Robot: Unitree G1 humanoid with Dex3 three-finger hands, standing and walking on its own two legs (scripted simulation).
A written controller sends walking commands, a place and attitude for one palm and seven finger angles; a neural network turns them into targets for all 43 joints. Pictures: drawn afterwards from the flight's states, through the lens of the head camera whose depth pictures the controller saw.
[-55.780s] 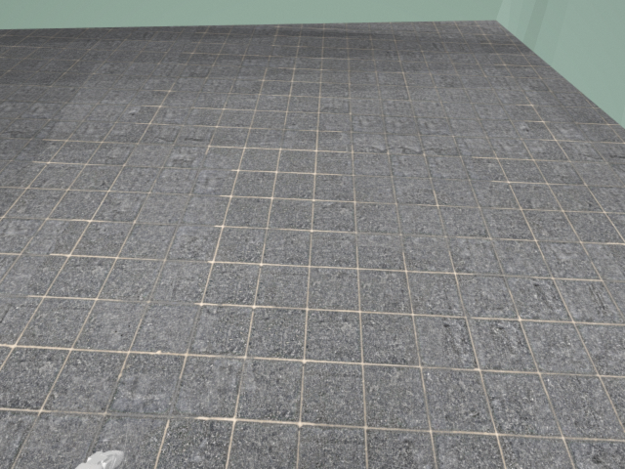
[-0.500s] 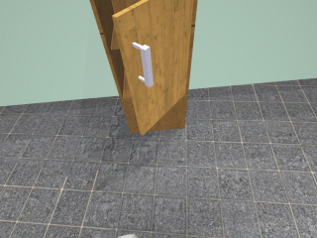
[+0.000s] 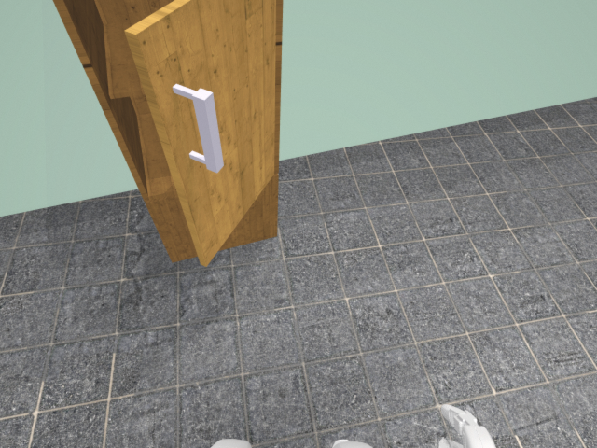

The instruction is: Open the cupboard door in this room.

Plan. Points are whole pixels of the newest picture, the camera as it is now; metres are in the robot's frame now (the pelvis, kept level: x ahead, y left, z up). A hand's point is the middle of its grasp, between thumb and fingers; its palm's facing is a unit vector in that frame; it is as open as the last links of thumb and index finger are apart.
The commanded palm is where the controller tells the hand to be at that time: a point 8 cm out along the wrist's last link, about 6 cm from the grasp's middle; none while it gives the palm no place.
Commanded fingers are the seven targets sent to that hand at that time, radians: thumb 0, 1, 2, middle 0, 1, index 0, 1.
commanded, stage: walk to a spot facing it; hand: left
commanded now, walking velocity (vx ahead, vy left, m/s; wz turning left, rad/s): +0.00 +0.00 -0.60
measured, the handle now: (199, 130) +0.56 +0.23 +0.06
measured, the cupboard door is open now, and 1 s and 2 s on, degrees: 45 45 45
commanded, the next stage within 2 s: none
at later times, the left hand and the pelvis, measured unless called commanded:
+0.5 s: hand (213, 414) +0.17 +0.14 -0.16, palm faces -0.34 -0.91 -0.25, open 7.4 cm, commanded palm none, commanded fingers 0.00 0.90 0.90 -0.20 -0.30 -0.20 -0.30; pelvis +0.01 -0.01 +0.01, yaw -20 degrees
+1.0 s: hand (273, 363) +0.25 +0.06 -0.15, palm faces -0.61 -0.76 -0.23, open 7.4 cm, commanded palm none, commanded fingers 0.00 0.90 0.90 -0.20 -0.30 -0.20 -0.30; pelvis +0.05 -0.03 +0.00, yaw -39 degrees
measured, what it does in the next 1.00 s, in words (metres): steps on the spot, turning right: right foot, then left foot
